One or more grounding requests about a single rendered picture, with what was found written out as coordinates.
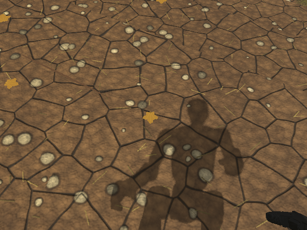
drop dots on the robot right hand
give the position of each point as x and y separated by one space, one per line
292 220

